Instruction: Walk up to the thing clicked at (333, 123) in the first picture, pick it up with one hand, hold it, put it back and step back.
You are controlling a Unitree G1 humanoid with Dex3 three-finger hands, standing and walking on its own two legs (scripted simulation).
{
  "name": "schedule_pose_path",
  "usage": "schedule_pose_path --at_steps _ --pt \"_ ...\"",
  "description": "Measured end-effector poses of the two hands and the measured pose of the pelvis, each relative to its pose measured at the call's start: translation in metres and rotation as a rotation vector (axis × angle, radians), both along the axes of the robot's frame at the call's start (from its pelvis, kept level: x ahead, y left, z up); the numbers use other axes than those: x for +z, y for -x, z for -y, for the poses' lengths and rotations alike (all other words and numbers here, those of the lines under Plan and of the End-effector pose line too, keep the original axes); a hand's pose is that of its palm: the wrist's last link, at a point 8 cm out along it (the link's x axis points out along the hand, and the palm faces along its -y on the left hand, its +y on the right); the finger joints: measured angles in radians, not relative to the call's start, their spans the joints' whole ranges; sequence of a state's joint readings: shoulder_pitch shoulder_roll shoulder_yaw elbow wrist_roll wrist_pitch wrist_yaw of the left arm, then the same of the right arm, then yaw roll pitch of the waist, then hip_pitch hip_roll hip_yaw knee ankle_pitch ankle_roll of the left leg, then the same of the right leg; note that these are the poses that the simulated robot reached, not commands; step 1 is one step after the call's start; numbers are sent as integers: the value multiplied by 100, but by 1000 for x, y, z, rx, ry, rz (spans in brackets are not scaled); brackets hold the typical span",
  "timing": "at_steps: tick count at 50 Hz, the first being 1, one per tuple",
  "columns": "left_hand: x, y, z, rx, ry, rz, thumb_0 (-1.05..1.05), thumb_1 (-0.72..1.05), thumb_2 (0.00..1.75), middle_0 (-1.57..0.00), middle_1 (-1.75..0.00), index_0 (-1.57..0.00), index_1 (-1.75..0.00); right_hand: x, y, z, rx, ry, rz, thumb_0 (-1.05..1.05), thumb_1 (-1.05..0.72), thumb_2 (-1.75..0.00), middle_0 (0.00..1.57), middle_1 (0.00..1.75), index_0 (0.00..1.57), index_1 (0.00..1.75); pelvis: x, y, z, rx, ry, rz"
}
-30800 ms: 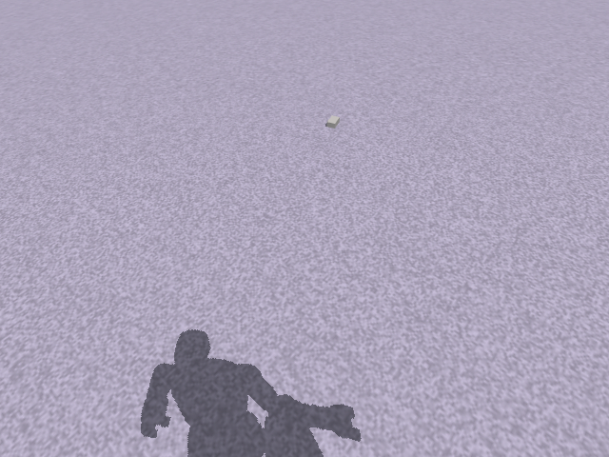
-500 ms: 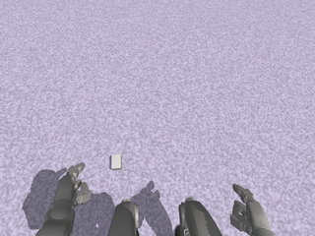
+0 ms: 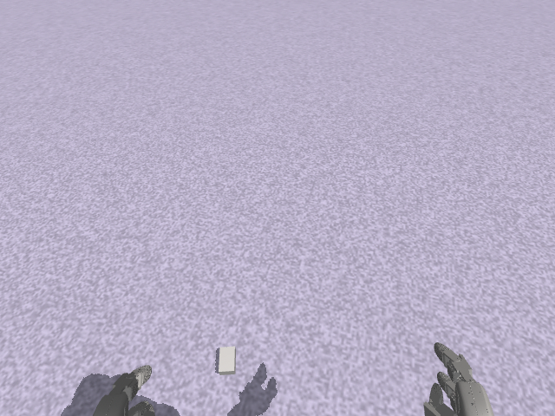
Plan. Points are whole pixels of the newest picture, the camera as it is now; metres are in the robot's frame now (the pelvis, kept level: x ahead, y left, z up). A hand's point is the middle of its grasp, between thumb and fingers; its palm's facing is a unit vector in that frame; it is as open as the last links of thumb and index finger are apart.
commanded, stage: home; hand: left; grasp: from above
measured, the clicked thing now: (227, 360) +0.48 +0.18 -0.70
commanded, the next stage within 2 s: stand in 1.92 s
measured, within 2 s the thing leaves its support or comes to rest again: neither
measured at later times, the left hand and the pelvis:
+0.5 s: hand out of the picture +0.16 +0.18 -0.05, palm faces +0.05 -0.98 -0.20, open 7.4 cm; pelvis +0.00 +0.00 +0.00, yaw +0 degrees
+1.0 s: hand out of the picture +0.16 +0.18 -0.05, palm faces +0.05 -0.98 -0.20, open 7.4 cm; pelvis +0.00 +0.00 +0.00, yaw +0 degrees
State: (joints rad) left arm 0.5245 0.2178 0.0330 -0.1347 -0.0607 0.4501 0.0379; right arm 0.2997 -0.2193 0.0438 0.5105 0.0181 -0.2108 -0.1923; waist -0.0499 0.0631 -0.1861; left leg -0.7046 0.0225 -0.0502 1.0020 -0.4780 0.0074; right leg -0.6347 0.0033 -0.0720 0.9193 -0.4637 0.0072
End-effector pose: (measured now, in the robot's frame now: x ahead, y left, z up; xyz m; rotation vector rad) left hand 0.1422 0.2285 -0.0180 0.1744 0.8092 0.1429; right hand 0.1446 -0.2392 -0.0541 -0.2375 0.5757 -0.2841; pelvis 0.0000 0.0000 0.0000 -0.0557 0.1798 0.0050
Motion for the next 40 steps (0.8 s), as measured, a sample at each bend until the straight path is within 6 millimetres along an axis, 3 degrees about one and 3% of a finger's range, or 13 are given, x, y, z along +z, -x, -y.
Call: schedule_pose_path --at_steps 8,26,40 --pt "-6 3 1 4 17 -12 1 91 90 -20 -30 -20 -30 6 -11 -4 49 14 30 1 -90 -90 21 30 21 30 0 2 2 7 -2 13" --pt "-4 0 3 -9 8 -7 1 91 90 -20 -30 -20 -30 -7 12 2 21 7 -41 1 -90 -90 21 30 21 30 0 4 3 -1 -5 16" --pt "-5 -1 4 -16 9 -5 1 91 90 -20 -30 -20 -30 -3 6 4 18 13 -16 1 -90 -90 21 30 21 30 0 3 3 -3 -5 15"
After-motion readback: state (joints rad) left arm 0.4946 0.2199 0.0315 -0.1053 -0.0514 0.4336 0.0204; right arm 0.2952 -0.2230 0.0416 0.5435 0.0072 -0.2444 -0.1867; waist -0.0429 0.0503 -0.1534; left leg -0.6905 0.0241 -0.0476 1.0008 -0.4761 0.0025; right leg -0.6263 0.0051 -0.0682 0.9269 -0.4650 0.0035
